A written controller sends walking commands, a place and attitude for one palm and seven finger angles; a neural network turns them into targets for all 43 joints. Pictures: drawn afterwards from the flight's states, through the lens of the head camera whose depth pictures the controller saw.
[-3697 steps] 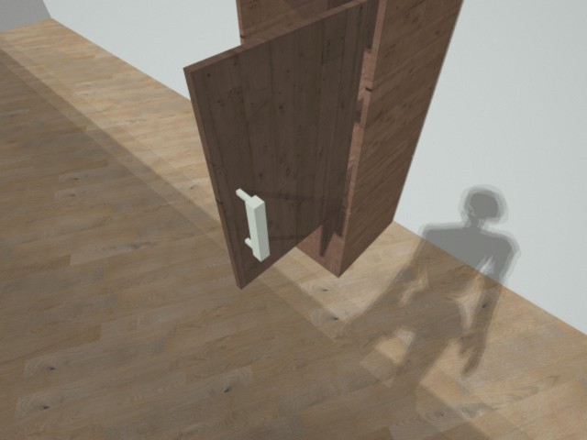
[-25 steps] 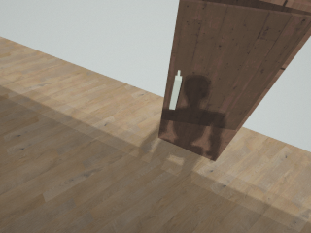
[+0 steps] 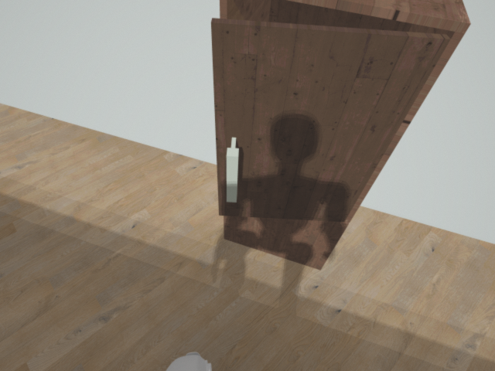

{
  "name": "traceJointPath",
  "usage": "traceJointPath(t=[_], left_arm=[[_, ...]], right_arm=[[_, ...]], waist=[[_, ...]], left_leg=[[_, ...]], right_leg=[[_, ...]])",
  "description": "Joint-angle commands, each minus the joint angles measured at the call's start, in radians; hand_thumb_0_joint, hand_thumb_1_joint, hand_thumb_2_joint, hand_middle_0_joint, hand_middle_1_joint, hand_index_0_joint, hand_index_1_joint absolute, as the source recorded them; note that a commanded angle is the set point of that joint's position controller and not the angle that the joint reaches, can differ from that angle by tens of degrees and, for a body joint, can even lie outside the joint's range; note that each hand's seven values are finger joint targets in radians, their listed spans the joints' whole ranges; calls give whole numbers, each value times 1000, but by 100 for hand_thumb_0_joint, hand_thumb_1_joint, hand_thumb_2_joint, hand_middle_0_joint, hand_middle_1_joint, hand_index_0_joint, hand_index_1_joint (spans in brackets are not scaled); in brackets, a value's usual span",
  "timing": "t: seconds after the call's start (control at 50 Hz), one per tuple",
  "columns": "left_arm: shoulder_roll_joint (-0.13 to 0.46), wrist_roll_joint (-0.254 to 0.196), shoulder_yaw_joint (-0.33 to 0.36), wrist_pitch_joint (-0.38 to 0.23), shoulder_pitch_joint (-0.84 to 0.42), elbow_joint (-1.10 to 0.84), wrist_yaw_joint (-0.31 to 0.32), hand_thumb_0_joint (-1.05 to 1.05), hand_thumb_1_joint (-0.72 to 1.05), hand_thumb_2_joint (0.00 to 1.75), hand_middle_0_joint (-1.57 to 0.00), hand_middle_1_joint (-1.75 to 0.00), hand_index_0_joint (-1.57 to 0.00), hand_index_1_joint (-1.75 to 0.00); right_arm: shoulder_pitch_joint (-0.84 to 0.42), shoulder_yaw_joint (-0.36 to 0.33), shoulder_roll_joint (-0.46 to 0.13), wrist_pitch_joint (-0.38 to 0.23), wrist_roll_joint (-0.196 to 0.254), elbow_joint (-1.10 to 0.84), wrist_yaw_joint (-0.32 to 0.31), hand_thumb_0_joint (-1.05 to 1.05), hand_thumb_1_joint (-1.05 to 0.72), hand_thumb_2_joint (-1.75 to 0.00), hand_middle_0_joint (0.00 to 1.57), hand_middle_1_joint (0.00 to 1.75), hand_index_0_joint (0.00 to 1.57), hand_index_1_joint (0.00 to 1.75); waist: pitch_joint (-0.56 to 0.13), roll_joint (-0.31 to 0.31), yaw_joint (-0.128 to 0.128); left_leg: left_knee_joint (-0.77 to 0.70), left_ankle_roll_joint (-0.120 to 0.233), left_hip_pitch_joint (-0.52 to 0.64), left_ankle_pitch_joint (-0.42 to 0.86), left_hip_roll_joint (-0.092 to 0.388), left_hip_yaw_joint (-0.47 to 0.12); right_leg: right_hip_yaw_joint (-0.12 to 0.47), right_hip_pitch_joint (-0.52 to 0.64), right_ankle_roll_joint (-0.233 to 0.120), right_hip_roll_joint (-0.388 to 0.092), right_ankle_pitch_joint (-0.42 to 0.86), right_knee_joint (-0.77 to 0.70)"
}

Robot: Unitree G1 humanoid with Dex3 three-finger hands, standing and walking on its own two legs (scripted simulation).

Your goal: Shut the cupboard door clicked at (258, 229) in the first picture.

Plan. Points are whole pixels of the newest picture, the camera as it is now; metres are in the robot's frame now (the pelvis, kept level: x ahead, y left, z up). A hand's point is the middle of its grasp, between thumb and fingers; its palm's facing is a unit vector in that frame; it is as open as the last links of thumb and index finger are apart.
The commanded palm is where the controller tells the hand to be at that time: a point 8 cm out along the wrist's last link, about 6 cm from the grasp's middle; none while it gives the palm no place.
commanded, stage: take the last steps up to it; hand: left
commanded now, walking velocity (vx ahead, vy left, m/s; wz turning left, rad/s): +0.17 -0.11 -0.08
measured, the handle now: (232, 170) +0.57 +0.06 -0.09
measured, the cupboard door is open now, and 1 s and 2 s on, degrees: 17 17 17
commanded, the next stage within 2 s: come to a stop and stand still in 0.08 s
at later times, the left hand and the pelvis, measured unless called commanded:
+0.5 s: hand (188, 334) +0.21 +0.12 -0.16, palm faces -0.07 -0.97 -0.24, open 7.3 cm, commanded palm none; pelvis +0.11 -0.06 +0.00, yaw -3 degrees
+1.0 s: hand out of the picture +0.11 +0.20 -0.16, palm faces -0.02 -0.95 -0.32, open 7.3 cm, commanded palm none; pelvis +0.09 +0.00 -0.01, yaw -4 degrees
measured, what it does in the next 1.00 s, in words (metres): steps on the spot: left foot, then right foot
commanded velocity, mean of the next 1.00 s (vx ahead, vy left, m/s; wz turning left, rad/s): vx -0.07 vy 0.04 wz -0.01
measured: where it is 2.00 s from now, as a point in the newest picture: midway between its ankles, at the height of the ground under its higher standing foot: outside the picture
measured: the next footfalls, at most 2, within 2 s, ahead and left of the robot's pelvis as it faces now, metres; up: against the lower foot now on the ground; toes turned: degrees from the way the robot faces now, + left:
left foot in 0.06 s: +0.14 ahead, +0.10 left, +0.00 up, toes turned +7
right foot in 0.38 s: +0.18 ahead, -0.20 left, +0.00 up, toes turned -6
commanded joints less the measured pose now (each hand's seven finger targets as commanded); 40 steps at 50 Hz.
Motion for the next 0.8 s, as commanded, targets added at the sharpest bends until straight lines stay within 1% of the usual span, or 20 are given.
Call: traceJointPath(t=[0.0, 0.02, 0.04, 0.06, 0.12, 0.2, 0.28, 0.32, 0.34, 0.36, 0.38, 0.42, 0.46, 0.54, 0.62, 0.66, 0.68, 0.7, 0.74, 0.78], left_arm=[[157, -21, 37, -13, -44, -50, 7, 0, 90, 90, -20, -30, -20, -30], [110, -27, 33, -10, 6, -56, 5, 0, 90, 90, -20, -30, -20, -30], [78, -28, 18, -8, 31, -78, -3, 0, 90, 90, -20, -30, -20, -30], [120, -12, 25, 1, -12, -89, 0, 0, 90, 90, -20, -30, -20, -30], [95, 1, 38, 18, -68, -89, -19, 0, 90, 90, -20, -30, -20, -30], [38, -10, 26, 37, -42, -81, -15, 0, 90, 90, -20, -30, -20, -30], [28, -13, 13, 33, -28, -79, 4, 0, 90, 90, -20, -30, -20, -30], [78, -10, 23, 19, 6, -77, 13, 0, 90, 90, -20, -30, -20, -30], [136, -6, 26, 10, 10, -79, 22, 0, 90, 90, -20, -30, -20, -30], [197, 1, 31, 4, -9, -87, 29, 0, 90, 90, -20, -30, -20, -30], [231, -1, 31, 6, -20, -95, 28, 0, 90, 90, -20, -30, -20, -30], [214, -3, 38, 2, -69, -91, 41, 0, 90, 90, -20, -30, -20, -30], [198, -1, 44, 10, -88, -100, 52, 0, 90, 90, -20, -30, -20, -30], [206, 1, 58, 15, -85, -110, 62, 0, 90, 90, -20, -30, -20, -30], [205, 3, 57, 22, -118, -120, 57, 0, 90, 90, -20, -30, -20, -30], [187, -9, 53, 30, -135, -119, 54, 0, 90, 90, -20, -30, -20, -30], [148, -17, 43, 39, -121, -128, 49, 0, 90, 90, -20, -30, -20, -30], [127, -30, 12, 18, -81, -118, 82, 0, 90, 90, -20, -30, -20, -30], [109, -10, -7, 38, -67, -176, 73, 0, 90, 90, -20, -30, -20, -30], [116, -6, 6, 52, -82, -162, 54, 0, 90, 90, -20, -30, -20, -30]], right_arm=[[169, -16, -93, -43, -5, 2, -18, 0, -90, -90, 20, 30, 20, 30], [277, -34, -179, -52, -19, 29, -28, 0, -90, -90, 20, 30, 20, 30], [351, -49, -268, -46, -21, 40, -35, 0, -90, -90, 20, 30, 20, 30], [312, -41, -257, -36, -9, 31, -42, 0, -90, -90, 20, 30, 20, 30], [130, -19, -144, -41, -9, -21, -42, 0, -90, -90, 20, 30, 20, 30], [79, -14, -126, -41, -5, -22, -35, 0, -90, -90, 20, 30, 20, 30], [45, -24, -126, -13, 5, -9, -28, 0, -90, -90, 20, 30, 20, 30], [48, -33, -106, -2, 13, -5, -20, 0, -90, -90, 20, 30, 20, 30], [62, -28, -67, 1, 19, -4, -14, 0, -90, -90, 20, 30, 20, 30], [96, -22, -18, 9, 24, -11, -5, 0, -90, -90, 20, 30, 20, 30], [122, -24, -10, 25, 25, -13, -6, 0, -90, -90, 20, 30, 20, 30], [104, -28, -27, 40, 22, -7, -16, 0, -90, -90, 20, 30, 20, 30], [89, -28, -38, 37, 27, -5, -16, 0, -90, -90, 20, 30, 20, 30], [34, -25, -37, 41, 24, -35, -8, 0, -90, -90, 20, 30, 20, 30], [71, -21, -27, 36, 24, -37, -5, 0, -90, -90, 20, 30, 20, 30], [135, -19, -37, 29, 20, -12, -5, 0, -90, -90, 20, 30, 20, 30], [135, -25, -87, 20, 15, -18, -4, 0, -90, -90, 20, 30, 20, 30], [66, -49, -150, 4, 26, -105, -1, 0, -90, -90, 20, 30, 20, 30], [34, -20, -112, 11, -7, -167, 7, 0, -90, -90, 20, 30, 20, 30], [-1, -10, -99, 13, -5, -203, -13, 0, -90, -90, 20, 30, 20, 30]], waist=[[-62, -32, -89], [-149, 149, -113], [-186, 358, -114], [-146, 233, -106], [41, 158, -24], [-31, 148, 16], [-56, 166, 30], [-67, 114, 49], [-55, 4, 51], [-68, -141, 33], [-82, -146, 25], [-90, -297, 33], [-107, -232, 40], [-145, -183, 58], [-139, -183, 27], [-125, -152, -10], [-119, -8, -5], [-205, 319, -14], [-109, 557, 11], [37, 327, 22]], left_leg=[[-279, 22, 320, 209, -43, 25], [-354, 95, 552, 302, 142, -240], [-446, 221, 662, 363, 410, -575], [-510, 247, 534, 233, 441, -592], [-587, 194, 257, 41, 328, -380], [-527, 165, 223, 364, 226, -115], [-410, 145, 218, 419, 176, -58], [-315, 85, 203, 319, 116, -29], [-243, 39, 143, 171, 50, -1], [-154, 5, 106, -63, -39, 36], [-28, 1, 164, -215, -62, 8], [167, 3, 93, -272, -54, -78], [237, 0, 48, -244, -67, -111], [171, -16, 42, -202, -82, -117], [-102, -14, 161, -88, -87, -86], [-348, -3, 347, 137, -83, -60], [-417, 29, 418, 208, 13, -164], [-321, 29, 364, 418, 94, -81], [-416, 106, 240, 447, 93, -262], [-428, 144, 117, 412, 110, -255]], right_leg=[[101, -96, -93, -187, 586, 196], [65, -284, -29, -102, 337, 427], [14, -493, 11, -12, -240, 735], [112, -521, 11, -43, -265, 860], [111, -538, 45, -136, -71, 872], [39, -378, 77, -139, -13, 569], [-42, -220, 97, -86, 110, 295], [-16, -132, 91, -101, 273, 130], [110, -94, 62, -188, 452, 87], [253, -103, -8, -344, 616, 47], [272, -165, -72, -435, 655, -1], [319, -127, -138, -445, 835, 20], [261, -62, -144, -426, 958, 69], [222, -8, -138, -423, 909, 73], [201, -83, -107, -382, 719, 76], [170, -211, -39, -328, 482, 118], [119, -320, 13, -245, 257, 191], [37, -215, 36, -187, 122, 291], [-2, -365, 48, -62, -206, 509], [51, -405, 44, -77, -153, 630]])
